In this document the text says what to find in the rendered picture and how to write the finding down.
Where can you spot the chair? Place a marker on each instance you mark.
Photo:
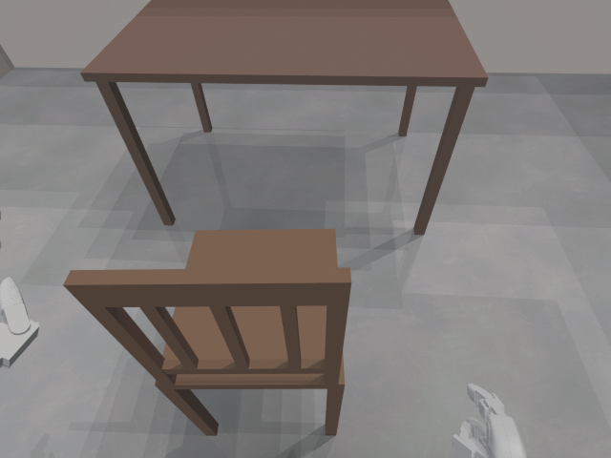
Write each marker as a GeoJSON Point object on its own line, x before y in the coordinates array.
{"type": "Point", "coordinates": [254, 309]}

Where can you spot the robot right hand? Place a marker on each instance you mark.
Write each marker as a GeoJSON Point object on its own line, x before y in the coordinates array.
{"type": "Point", "coordinates": [500, 438]}

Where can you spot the table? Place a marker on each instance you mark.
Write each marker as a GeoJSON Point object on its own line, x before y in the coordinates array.
{"type": "Point", "coordinates": [300, 42]}

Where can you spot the robot left hand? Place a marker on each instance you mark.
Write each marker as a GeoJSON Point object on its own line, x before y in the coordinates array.
{"type": "Point", "coordinates": [17, 332]}

